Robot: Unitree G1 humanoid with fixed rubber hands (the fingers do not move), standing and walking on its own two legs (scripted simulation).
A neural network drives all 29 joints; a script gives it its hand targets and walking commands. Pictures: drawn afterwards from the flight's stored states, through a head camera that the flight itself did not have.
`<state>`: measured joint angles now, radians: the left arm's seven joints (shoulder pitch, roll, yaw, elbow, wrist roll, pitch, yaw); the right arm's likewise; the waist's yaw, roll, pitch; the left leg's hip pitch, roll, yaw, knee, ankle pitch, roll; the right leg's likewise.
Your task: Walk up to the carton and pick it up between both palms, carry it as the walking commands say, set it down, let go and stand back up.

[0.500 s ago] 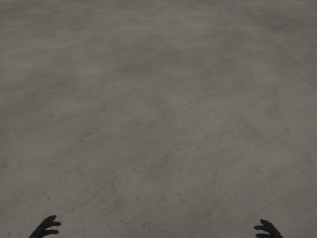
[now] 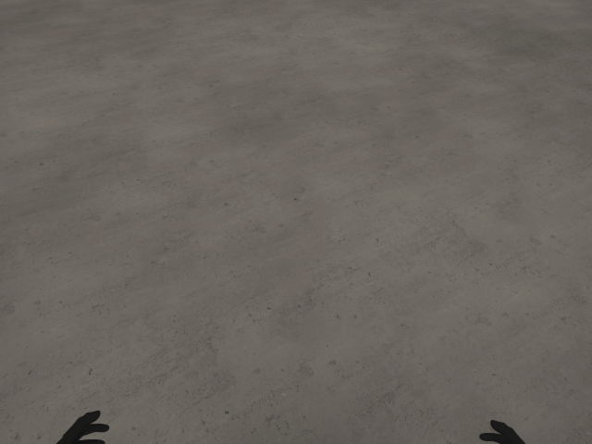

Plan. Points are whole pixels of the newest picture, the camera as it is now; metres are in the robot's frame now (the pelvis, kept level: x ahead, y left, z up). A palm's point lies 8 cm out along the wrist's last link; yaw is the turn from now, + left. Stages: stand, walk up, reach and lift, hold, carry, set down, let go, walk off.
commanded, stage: stand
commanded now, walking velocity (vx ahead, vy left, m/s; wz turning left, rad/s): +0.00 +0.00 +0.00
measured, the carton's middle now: out of the picture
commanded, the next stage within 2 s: walk up in 0.62 s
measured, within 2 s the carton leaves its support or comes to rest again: neither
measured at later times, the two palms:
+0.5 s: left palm out of the picture +0.11 +0.31 -0.10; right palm out of the picture +0.11 -0.31 -0.10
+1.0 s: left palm out of the picture +0.11 +0.27 -0.12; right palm out of the picture +0.08 -0.33 -0.13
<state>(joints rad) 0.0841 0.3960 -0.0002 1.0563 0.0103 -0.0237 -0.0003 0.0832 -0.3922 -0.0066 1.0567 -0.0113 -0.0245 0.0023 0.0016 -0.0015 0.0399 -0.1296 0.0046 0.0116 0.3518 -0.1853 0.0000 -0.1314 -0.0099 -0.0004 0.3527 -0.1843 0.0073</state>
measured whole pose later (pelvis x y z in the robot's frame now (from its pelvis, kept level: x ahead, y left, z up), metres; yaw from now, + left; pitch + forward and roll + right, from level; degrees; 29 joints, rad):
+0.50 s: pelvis +0.01 +0.00 +0.00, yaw +0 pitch -2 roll +0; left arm 0.08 0.40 0.00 1.06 0.01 -0.02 0.00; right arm 0.08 -0.40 -0.01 1.06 -0.01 -0.02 0.00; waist 0.00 0.00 0.04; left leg -0.12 0.00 0.01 0.34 -0.19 0.00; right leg -0.12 -0.01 0.00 0.33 -0.18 0.01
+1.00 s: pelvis +0.00 -0.02 -0.01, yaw -9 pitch -1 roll +0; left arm 0.16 0.35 0.05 0.93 0.00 0.07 -0.03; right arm 0.09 -0.34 -0.04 0.92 -0.03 0.05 -0.04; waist 0.03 0.02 0.10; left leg -0.20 0.10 0.13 0.54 -0.31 -0.04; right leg -0.35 -0.02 -0.08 0.80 -0.49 0.03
